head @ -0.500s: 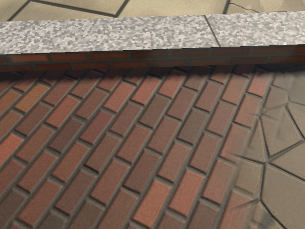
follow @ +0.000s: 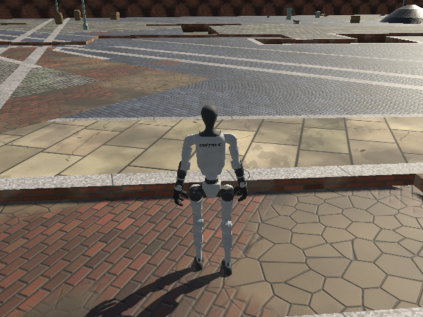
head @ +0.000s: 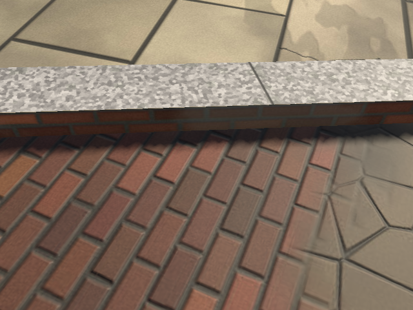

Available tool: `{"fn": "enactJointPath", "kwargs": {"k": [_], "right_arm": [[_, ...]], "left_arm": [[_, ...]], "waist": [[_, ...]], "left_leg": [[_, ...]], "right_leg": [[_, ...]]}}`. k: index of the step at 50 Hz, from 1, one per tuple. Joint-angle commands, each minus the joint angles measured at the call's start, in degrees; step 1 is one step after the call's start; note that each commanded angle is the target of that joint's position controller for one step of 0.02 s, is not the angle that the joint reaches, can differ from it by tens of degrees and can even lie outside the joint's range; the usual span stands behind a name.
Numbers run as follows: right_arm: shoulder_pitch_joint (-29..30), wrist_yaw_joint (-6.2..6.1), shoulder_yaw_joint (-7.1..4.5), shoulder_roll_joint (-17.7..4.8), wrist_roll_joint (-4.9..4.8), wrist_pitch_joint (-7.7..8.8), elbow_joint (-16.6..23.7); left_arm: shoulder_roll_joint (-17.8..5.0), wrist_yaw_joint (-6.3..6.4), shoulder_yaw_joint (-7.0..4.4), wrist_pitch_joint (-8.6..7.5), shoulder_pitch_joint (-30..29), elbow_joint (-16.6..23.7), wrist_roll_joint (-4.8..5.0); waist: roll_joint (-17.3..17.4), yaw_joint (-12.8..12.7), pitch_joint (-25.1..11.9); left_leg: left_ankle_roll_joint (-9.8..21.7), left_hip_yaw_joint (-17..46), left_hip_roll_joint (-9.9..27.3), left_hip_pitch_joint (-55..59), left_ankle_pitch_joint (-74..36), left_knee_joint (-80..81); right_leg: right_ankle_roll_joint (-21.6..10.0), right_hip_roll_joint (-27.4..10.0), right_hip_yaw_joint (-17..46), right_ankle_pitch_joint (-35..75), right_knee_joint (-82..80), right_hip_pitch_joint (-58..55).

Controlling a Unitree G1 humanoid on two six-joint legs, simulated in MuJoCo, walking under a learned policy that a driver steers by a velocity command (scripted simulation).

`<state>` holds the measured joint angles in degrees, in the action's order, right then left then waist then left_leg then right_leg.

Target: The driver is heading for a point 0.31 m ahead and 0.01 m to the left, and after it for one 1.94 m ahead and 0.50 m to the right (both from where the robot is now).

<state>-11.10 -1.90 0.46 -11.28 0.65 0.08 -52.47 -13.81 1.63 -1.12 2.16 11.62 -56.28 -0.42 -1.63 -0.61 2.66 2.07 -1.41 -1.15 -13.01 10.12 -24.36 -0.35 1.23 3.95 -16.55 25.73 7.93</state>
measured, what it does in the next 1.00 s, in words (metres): walks ahead: right foot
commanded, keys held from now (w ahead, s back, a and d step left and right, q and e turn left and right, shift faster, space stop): no key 0.32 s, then w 0.34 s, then e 0.34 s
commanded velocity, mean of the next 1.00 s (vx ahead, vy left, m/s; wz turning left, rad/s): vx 0.15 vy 0.00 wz -0.11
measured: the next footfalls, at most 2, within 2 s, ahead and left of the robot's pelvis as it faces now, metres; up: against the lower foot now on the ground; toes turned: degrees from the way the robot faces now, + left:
right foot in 0.02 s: +0.01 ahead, -0.13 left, +0.00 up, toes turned +4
right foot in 1.02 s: +0.31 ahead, -0.05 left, +0.00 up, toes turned -11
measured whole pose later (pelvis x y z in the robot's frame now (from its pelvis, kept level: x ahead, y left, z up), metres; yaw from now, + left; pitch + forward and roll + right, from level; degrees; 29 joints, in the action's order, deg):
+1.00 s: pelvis +0.17 +0.02 -0.02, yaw -7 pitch -1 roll +0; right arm -21.6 -3.5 -0.4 -9.0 0.5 3.3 -60.5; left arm -10.3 -0.7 -1.2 -1.6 6.1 -54.7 -1.5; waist -0.7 0.7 5.3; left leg 3.3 -10.8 -1.2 -0.2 25.3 -27.3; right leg -5.8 2.6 -6.9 -8.5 35.9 26.7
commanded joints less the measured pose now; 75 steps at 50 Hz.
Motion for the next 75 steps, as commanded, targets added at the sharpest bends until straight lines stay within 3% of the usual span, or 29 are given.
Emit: {"fn": "enactJointPath", "kwargs": {"k": [1,3,6,16,19,21,23,26,29,30,31,32,33,34,35,39,45,49,51,52,53,54,55,56,58,61,65,69,75], "right_arm": [[-0.63,0.18,-2.32,-9.43,-0.43,0.24,0.98],[-1.23,0.40,-2.44,-8.19,-0.58,-0.16,-0.41],[-1.52,0.50,-2.65,-7.76,-0.18,-0.27,-1.96],[-3.40,0.63,-2.03,-6.33,-0.19,-0.36,-7.10],[-4.07,0.83,-2.25,-6.78,0.16,-0.67,-7.48],[-1.68,1.36,-2.13,-5.59,0.71,-0.76,-6.12],[-0.23,1.84,-1.76,-3.75,1.49,0.15,-4.68],[-1.12,2.67,-2.38,-5.19,1.02,2.05,-3.48],[-11.08,2.52,-2.76,-3.52,0.20,3.24,-6.48],[-17.11,2.09,-3.27,-4.47,0.40,3.49,-8.69],[-24.19,1.48,-4.40,-9.37,1.12,4.03,-9.83],[-28.65,1.78,-5.29,-13.23,0.38,3.56,-11.68],[-21.86,1.74,-4.52,-10.35,0.60,3.33,-9.95],[-15.90,1.82,-3.94,-8.25,0.61,3.83,-7.62],[-12.82,1.65,-3.56,-7.06,0.58,4.39,-6.44],[-15.76,0.52,-2.14,-4.23,0.69,5.75,-7.92],[-14.76,-1.54,-1.58,-4.79,0.08,4.02,-7.36],[-12.10,-2.23,-2.77,-7.09,-0.29,3.37,-6.40],[-9.78,-1.52,-3.58,-8.46,-0.45,3.19,-4.96],[-12.16,-0.93,-3.03,-4.18,0.39,3.01,-2.44],[-14.86,-0.55,-3.30,-4.51,-0.22,1.95,-1.24],[-12.46,-0.49,-3.50,-5.92,0.56,1.34,-1.10],[-7.65,-0.41,-3.67,-6.02,0.75,1.30,0.10],[-5.38,-0.53,-4.01,-6.33,0.83,1.22,0.74],[-6.19,-0.61,-4.12,-5.79,1.57,-0.21,0.97],[-5.93,-0.67,-4.09,-4.75,1.00,-1.61,1.92],[0.00,-0.65,-4.62,-6.52,0.87,-2.61,4.94],[3.18,-0.65,-4.76,-7.27,0.58,-2.42,7.00],[0.99,-0.68,-4.19,-7.09,-0.23,-1.53,7.52]], "left_arm": [[-4.88,0.38,-0.47,-0.53,4.54,-1.09,-0.77],[-4.65,0.02,-0.32,-0.97,3.79,-2.69,-0.17],[-4.35,0.27,0.12,-1.96,3.75,-4.17,-0.27],[-3.53,0.58,0.83,-2.56,5.59,-7.02,-0.11],[-5.85,0.49,-0.16,-2.02,7.56,-7.32,-0.15],[-7.10,0.33,-1.00,-1.54,10.25,-7.34,-0.27],[-7.29,0.35,-1.72,-1.79,11.35,-7.52,-0.44],[-6.96,0.02,-2.27,-3.03,10.00,-6.83,-0.74],[-6.21,-0.35,-2.55,-3.64,5.51,-5.45,-0.01],[-4.87,-0.47,-2.32,-3.99,4.62,-4.67,-0.45],[-0.09,-1.05,-1.01,-4.68,3.76,-2.87,-0.19],[-1.66,-1.56,-1.44,-5.08,2.42,-0.68,-1.06],[-3.89,-2.09,-1.93,-5.26,1.45,-0.47,-2.12],[-2.40,-2.66,-1.62,-5.47,1.98,-1.33,-1.59],[-0.63,-2.90,-1.24,-5.70,3.89,-2.48,-0.96],[-0.55,-2.25,-1.59,-4.39,5.50,-3.23,-0.90],[1.85,-2.27,-0.18,-3.40,-5.66,2.89,-0.71],[-1.27,-2.10,-1.26,-3.84,2.95,1.76,-1.24],[-4.46,-1.75,-2.81,-5.01,10.76,0.51,-1.93],[-10.81,-1.31,-4.31,-5.11,9.86,1.51,-1.62],[-12.57,-1.37,-5.29,-3.84,10.33,2.28,0.70],[-10.76,-1.22,-5.17,-2.95,5.95,3.86,1.30],[-7.28,-0.87,-4.37,-2.34,2.09,4.96,0.88],[-5.28,-0.60,-3.78,-1.95,0.49,5.35,0.24],[-4.56,-0.29,-3.63,-1.97,0.04,5.75,-0.30],[-6.78,-0.76,-4.33,-2.42,0.96,6.50,-0.61],[-8.63,-0.78,-5.07,-1.32,2.12,7.71,-0.52],[-9.67,-0.78,-5.65,-0.78,3.37,8.55,-0.65],[-8.56,-0.93,-5.21,-0.64,2.74,9.09,-1.37]], "waist": [[7.13,-0.19,-3.28],[2.53,0.65,1.02],[-0.13,1.10,0.21],[0.73,1.21,1.13],[-1.71,0.51,1.45],[-4.79,-1.30,6.06],[-7.95,-1.95,8.39],[-5.98,-0.51,6.80],[-3.73,5.02,5.91],[0.64,6.99,5.09],[14.81,9.07,2.04],[19.47,8.36,2.47],[10.53,4.34,6.70],[5.27,1.99,8.50],[3.82,0.43,7.57],[5.77,-0.80,1.34],[9.40,1.07,1.53],[8.77,-2.40,-3.08],[3.44,-7.13,-6.91],[-9.28,-3.16,-10.42],[-9.87,-2.86,-18.25],[-3.03,-1.78,-12.62],[0.42,-1.49,-4.81],[3.05,-0.12,-1.67],[1.14,1.20,-2.51],[0.06,1.35,-5.53],[-3.07,-0.76,-5.39],[-3.57,-1.98,-4.64],[-4.85,-1.77,-5.95]], "left_leg": [[1.72,10.94,9.26,-0.12,-1.70,7.51],[0.76,8.38,6.48,1.84,3.62,8.41],[1.05,7.39,6.35,5.61,-2.31,5.33],[-0.09,6.71,5.85,5.10,-2.52,5.30],[0.53,3.56,1.74,1.39,15.63,0.69],[0.90,1.09,-0.77,-7.51,20.07,-6.16],[0.79,-1.16,0.83,-12.65,12.93,-15.93],[1.65,-0.03,3.03,-14.85,14.77,-16.55],[2.25,-4.12,-0.59,6.43,7.91,-2.07],[2.21,-0.67,0.40,15.08,9.57,1.63],[4.81,20.85,13.80,22.18,24.17,12.75],[9.15,39.05,22.67,20.98,33.54,19.29],[9.95,37.36,22.64,14.98,35.41,19.09],[9.03,30.15,20.36,10.49,26.49,18.35],[7.68,22.72,17.71,9.19,13.73,18.13],[4.86,2.97,13.46,13.35,-40.48,10.07],[3.83,-6.08,11.19,10.21,-45.64,5.57],[4.44,-6.23,13.56,10.91,-52.33,-8.74],[1.81,-7.89,10.86,3.83,-33.56,-29.49],[-0.57,-9.53,1.92,-8.86,17.97,-48.67],[-1.17,0.70,-3.38,-15.72,27.06,-58.68],[-1.31,3.20,0.45,-18.80,24.06,-58.42],[-1.57,3.28,1.78,-20.33,20.06,-55.04],[-1.90,3.65,3.08,-19.48,17.07,-50.21],[-2.59,3.52,3.34,-14.87,13.81,-43.80],[-3.51,3.34,2.50,-14.04,12.26,-38.58],[-4.88,4.30,2.31,-17.30,10.77,-32.16],[-5.07,5.26,1.55,-18.59,10.94,-27.88],[-2.60,3.80,-0.21,-10.31,14.11,-19.46]], "right_leg": [[0.56,-3.62,2.48,8.66,-6.00,-4.29],[-0.31,-4.12,3.50,4.85,-6.11,3.33],[-1.13,-4.86,4.45,5.88,-8.51,5.03],[-2.30,-5.54,5.09,3.92,-10.15,5.17],[-4.90,-4.73,6.85,-18.14,-11.61,6.20],[-8.43,-8.85,13.69,-31.10,-15.86,6.27],[-12.03,-15.82,20.85,-30.04,-20.00,4.58],[-12.46,-15.72,17.89,-20.57,-18.53,0.20],[-9.66,-10.18,9.67,-16.58,-11.08,12.25],[-8.52,-7.11,6.21,-13.98,-3.30,18.09],[-5.84,-0.04,-2.78,-11.08,16.02,26.17],[-5.85,3.09,-4.97,-16.13,28.45,33.72],[-6.70,-1.34,-1.85,-11.44,35.93,34.76],[-6.61,-3.22,-0.82,-5.58,37.11,33.21],[-5.80,-4.26,-0.77,-1.62,36.19,30.18],[-3.17,-1.63,-3.97,2.49,35.62,26.02],[-2.61,0.49,-10.93,9.60,15.33,19.96],[-6.65,2.92,-11.86,7.19,10.22,10.05],[-10.36,-0.18,-5.52,20.93,-0.29,-1.45],[-16.11,-16.05,13.31,56.04,3.12,-10.69],[-26.57,-22.81,29.15,51.13,-2.07,-14.21],[-26.26,-22.18,26.54,34.95,-5.77,-8.04],[-23.62,-19.10,23.03,24.77,-8.85,-0.04],[-20.44,-15.85,19.99,20.69,-10.53,4.52],[-16.93,-11.25,14.55,20.99,-10.81,8.14],[-14.91,-9.10,13.29,21.94,-9.95,7.33],[-12.61,-7.98,17.63,2.60,-12.55,5.78],[-12.16,-8.29,22.19,-3.02,-13.31,3.77],[-12.44,-8.43,22.43,3.46,-11.66,3.94]]}}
